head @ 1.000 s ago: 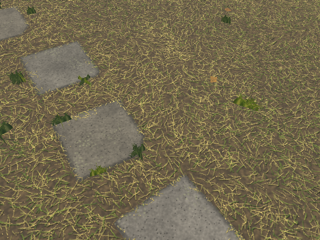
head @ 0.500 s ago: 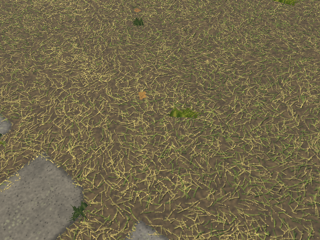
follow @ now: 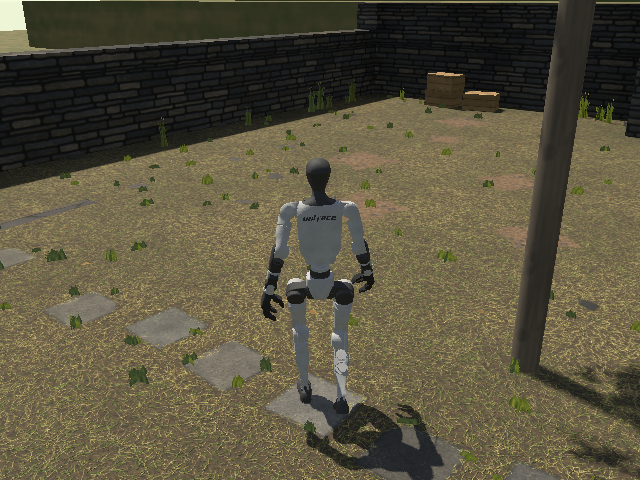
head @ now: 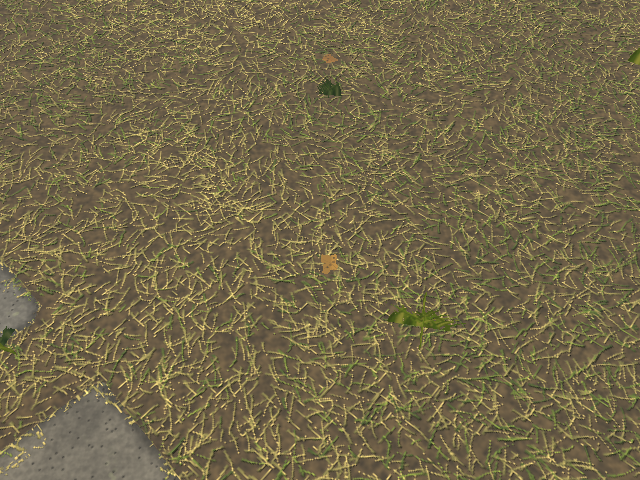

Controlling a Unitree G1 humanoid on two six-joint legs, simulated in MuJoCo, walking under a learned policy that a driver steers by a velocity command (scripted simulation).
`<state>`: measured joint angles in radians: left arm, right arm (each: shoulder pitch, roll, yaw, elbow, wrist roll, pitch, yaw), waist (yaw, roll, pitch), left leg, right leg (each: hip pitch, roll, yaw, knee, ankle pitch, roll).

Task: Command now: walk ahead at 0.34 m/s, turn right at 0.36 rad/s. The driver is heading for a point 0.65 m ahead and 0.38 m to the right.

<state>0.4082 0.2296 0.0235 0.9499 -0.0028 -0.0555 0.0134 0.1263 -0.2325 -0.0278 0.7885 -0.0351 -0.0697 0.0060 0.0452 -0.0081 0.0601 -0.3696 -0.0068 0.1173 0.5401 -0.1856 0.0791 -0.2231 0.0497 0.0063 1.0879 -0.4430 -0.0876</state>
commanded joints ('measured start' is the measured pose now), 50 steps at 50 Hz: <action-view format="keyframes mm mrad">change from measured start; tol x32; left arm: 1 0 101 36 -65 15 11 1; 50 -120 170 105 -196 34 114 -49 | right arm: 1 146 -81 -25 9 20 -10 -10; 50 -30 -138 -36 -152 7 73 -55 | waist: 1 -48 58 -65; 17 -38 119 -73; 20 -28 -308 -212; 50 20 144 -52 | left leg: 1 287 323 -245 -240 606 120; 18 249 299 92 93 504 26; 20 -131 27 137 633 -447 -103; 22 -208 27 -122 760 -458 -107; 43 270 -42 -160 -194 -143 -24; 45 242 396 -639 -421 -330 115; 50 157 216 -239 -269 187 95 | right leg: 1 -290 -92 51 121 56 15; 17 -149 -59 -91 -469 202 9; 20 239 -410 452 -656 1042 -234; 42 -113 -135 494 -839 118 -60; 50 -326 58 75 107 69 115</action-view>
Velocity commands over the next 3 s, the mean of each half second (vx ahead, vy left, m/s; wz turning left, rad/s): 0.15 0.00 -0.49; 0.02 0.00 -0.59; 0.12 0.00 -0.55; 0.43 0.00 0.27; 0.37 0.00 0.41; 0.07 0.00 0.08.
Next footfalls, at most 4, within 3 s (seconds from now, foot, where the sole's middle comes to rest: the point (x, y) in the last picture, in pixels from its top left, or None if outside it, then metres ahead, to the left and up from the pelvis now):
0.38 right None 0.22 -0.13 -0.77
0.88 left None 0.21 0.07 -0.77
1.30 right None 0.06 -0.09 -0.77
1.84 left None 0.43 -0.21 -0.77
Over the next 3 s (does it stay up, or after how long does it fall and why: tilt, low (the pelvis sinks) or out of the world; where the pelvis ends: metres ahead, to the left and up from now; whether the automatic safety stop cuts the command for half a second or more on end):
stays up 0.58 -0.39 0.01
